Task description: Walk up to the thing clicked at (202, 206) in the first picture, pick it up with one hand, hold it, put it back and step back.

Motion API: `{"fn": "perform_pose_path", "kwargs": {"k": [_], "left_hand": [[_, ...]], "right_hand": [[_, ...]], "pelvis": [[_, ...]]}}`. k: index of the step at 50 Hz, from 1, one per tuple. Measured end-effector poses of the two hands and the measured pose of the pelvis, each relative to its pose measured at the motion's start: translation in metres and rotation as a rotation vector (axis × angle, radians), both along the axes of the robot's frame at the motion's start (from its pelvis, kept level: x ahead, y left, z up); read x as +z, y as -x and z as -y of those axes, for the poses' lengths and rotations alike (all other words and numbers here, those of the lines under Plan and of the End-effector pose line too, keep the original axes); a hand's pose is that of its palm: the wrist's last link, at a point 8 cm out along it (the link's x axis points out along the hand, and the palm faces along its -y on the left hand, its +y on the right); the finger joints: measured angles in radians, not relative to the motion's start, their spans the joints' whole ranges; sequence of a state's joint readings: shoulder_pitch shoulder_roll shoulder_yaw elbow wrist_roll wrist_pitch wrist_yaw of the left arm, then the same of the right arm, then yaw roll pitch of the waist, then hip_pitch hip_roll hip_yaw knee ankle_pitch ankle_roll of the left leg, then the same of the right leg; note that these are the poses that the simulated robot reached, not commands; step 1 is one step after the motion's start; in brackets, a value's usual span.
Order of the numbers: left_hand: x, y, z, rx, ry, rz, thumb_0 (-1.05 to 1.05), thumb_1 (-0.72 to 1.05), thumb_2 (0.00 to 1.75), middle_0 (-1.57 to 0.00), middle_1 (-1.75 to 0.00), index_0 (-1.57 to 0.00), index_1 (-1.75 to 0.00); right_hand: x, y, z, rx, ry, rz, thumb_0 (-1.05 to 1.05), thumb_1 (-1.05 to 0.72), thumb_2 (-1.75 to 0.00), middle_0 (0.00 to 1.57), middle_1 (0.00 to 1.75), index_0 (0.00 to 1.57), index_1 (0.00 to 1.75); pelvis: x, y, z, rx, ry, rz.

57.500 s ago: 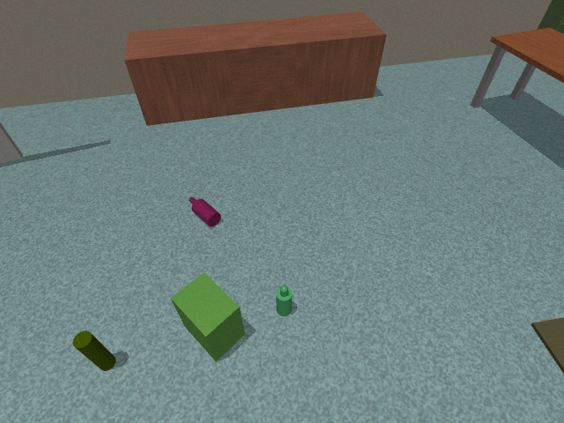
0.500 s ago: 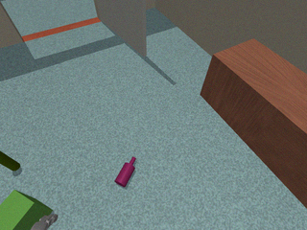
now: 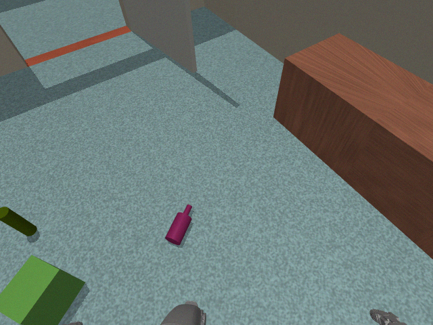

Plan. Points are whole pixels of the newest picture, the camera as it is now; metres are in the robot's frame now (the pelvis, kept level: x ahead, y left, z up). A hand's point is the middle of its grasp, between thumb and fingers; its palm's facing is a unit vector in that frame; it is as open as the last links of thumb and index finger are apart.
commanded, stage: step back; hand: left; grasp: from above
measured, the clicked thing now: (181, 222) +0.61 +0.21 -0.72
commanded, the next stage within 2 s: none
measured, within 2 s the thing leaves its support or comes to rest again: neither
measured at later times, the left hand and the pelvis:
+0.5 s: hand out of the picture -0.05 +0.29 -0.14, palm faces +0.04 -0.93 -0.36, open 7.4 cm; pelvis -0.14 +0.01 +0.01, yaw +2 degrees
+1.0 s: hand out of the picture -0.21 +0.26 -0.13, palm faces +0.05 -0.90 -0.43, open 7.4 cm; pelvis -0.31 -0.02 +0.00, yaw +5 degrees
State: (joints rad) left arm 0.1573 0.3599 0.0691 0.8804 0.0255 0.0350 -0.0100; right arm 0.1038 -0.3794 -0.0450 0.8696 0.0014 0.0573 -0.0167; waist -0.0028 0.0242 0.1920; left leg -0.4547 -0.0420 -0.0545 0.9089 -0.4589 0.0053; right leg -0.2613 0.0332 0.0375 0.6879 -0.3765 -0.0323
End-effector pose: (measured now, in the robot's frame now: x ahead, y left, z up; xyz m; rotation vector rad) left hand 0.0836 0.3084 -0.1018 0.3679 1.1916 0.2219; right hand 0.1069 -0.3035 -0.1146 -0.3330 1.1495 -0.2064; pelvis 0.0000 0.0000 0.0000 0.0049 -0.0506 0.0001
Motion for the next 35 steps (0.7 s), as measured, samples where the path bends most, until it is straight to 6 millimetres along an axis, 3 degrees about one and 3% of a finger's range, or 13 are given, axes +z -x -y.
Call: {"fn": "perform_pose_path", "kwargs": {"k": [3,8,15,20,26,30,35], "left_hand": [[0.01,0.018,0.002,0.02,-0.007,0.006,0.01,0.91,0.9,-0.21,-0.3,-0.21,-0.3],[0.018,0.032,-0.004,0.025,-0.023,0.067,0.01,0.9,0.9,-0.21,-0.31,-0.21,-0.3],[-0.002,0.063,-0.023,0.037,0.007,0.126,0.01,0.91,0.9,-0.21,-0.3,-0.21,-0.3],[-0.004,0.099,-0.024,0.064,0.028,0.083,0.01,0.91,0.9,-0.2,-0.3,-0.2,-0.3],[-0.006,0.154,-0.018,0.05,0.029,0.02,0.01,0.91,0.9,-0.2,-0.3,-0.2,-0.3],[-0.008,0.189,-0.009,0.029,0.017,-0.02,0.01,0.91,0.9,-0.2,-0.3,-0.2,-0.3],[-0.007,0.237,0.011,0.018,-0.008,-0.031,0.01,0.91,0.9,-0.2,-0.3,-0.2,-0.3]], "right_hand": [[0.005,0.014,0.003,0.004,0.001,-0.009,0.01,-0.9,-0.9,0.2,0.3,0.21,0.3],[0.009,0.044,0.005,0.041,0.029,-0.049,0.01,-0.91,-0.9,0.2,0.3,0.2,0.3],[0.011,0.082,-0.011,0.09,0.065,-0.055,0.01,-0.91,-0.9,0.2,0.3,0.2,0.3],[0.029,0.109,-0.021,0.097,0.059,-0.03,0.01,-0.9,-0.9,0.2,0.3,0.21,0.3],[0.039,0.129,-0.016,0.086,0.066,0.048,0.01,-0.9,-0.9,0.2,0.3,0.21,0.3],[0.034,0.149,-0.003,0.084,0.06,0.091,0.01,-0.9,-0.9,0.2,0.3,0.21,0.3],[0.014,0.187,0.024,0.052,0.037,0.103,0.01,-0.9,-0.9,0.2,0.3,0.21,0.3]], "pelvis": [[0.007,0.012,0.0,0.006,-0.016,-0.007],[0.01,0.037,-0.003,0.036,-0.014,-0.021],[-0.002,0.083,-0.015,0.072,-0.014,0.001],[0.008,0.11,-0.015,0.063,0.023,-0.002],[0.012,0.147,-0.009,0.022,0.033,-0.011],[0.006,0.178,0.002,-0.008,0.028,-0.011],[-0.006,0.218,0.019,-0.012,0.038,-0.001]]}}
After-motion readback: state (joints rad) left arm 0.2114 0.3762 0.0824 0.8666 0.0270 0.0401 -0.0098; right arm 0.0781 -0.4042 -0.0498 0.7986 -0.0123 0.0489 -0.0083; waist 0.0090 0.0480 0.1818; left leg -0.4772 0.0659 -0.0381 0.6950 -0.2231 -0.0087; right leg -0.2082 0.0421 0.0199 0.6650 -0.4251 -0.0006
